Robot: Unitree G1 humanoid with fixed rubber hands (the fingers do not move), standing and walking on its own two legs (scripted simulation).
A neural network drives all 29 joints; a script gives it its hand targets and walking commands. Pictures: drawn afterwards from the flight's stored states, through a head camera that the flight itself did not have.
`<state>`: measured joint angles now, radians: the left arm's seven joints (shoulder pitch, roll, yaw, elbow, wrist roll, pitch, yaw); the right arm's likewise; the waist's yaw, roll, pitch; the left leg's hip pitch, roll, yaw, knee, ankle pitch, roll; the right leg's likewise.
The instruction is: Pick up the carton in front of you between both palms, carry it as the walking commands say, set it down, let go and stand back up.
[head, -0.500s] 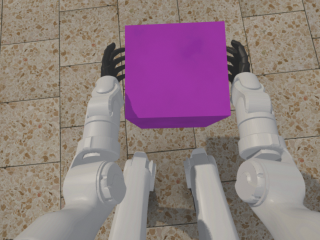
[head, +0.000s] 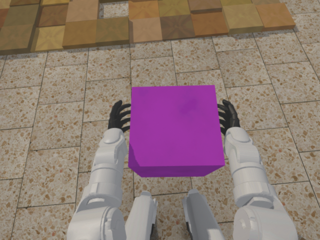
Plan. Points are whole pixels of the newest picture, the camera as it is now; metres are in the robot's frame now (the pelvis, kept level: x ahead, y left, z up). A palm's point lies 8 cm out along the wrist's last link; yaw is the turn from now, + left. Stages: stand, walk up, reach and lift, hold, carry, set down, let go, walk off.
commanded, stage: reach and lift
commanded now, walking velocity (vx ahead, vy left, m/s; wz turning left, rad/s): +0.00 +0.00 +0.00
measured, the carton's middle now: (172, 137) +0.40 -0.02 -0.11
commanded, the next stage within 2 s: hold in 1.68 s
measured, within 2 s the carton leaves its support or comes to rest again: neither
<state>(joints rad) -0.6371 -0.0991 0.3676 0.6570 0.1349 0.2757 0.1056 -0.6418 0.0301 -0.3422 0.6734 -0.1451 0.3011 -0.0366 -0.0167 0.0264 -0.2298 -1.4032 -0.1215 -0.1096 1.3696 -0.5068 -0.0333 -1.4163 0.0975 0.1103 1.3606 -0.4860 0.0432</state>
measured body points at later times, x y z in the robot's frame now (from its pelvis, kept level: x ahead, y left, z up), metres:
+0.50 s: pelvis +0.05 +0.00 +0.13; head +0.08 -0.01 +0.58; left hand +0.37 +0.14 +0.11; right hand +0.37 -0.16 +0.10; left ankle +0.06 +0.12 -0.59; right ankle +0.07 -0.13 -0.59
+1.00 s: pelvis +0.04 +0.00 +0.15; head +0.01 +0.00 +0.60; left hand +0.35 +0.15 +0.17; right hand +0.35 -0.16 +0.17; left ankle +0.06 +0.12 -0.59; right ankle +0.07 -0.13 -0.59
